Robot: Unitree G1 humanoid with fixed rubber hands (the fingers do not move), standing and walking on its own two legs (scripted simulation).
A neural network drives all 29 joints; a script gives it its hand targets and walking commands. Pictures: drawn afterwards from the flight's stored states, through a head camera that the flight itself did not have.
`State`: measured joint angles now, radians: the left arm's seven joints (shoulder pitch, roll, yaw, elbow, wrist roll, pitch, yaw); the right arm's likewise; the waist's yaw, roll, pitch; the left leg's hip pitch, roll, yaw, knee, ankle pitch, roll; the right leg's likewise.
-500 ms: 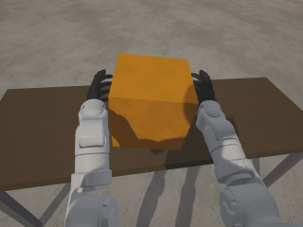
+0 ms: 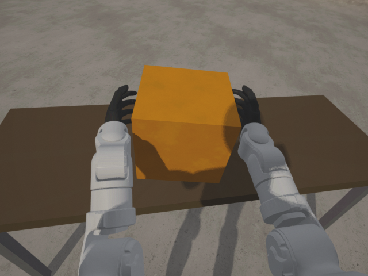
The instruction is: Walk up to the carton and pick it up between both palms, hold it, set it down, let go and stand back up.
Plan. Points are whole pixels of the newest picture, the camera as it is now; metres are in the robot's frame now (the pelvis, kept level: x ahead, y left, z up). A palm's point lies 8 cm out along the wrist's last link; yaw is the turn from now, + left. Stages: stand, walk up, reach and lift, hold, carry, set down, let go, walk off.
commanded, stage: hold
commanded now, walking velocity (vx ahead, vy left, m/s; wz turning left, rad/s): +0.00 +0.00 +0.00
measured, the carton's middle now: (182, 125) +0.40 +0.01 +0.14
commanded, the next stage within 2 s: none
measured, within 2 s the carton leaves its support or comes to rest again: neither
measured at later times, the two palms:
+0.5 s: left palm (110, 121) +0.36 +0.16 +0.18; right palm (246, 121) +0.36 -0.12 +0.18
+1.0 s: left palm (118, 123) +0.36 +0.14 +0.17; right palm (250, 123) +0.37 -0.14 +0.17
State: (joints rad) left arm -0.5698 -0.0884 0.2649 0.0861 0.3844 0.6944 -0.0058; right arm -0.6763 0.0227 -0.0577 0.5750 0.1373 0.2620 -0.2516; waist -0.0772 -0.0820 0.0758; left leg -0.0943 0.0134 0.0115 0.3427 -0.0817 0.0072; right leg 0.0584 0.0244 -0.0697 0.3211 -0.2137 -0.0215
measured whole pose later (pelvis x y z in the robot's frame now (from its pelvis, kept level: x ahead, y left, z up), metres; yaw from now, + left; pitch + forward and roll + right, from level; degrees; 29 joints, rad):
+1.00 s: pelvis +0.00 +0.00 +0.00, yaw +0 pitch -10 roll -1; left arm -0.56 -0.10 0.27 0.06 0.39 0.70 0.00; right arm -0.68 0.01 -0.03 0.57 0.15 0.24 -0.25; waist -0.08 -0.08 0.10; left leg -0.08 0.01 0.02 0.34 -0.09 0.01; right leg 0.07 0.02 -0.07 0.31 -0.21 -0.02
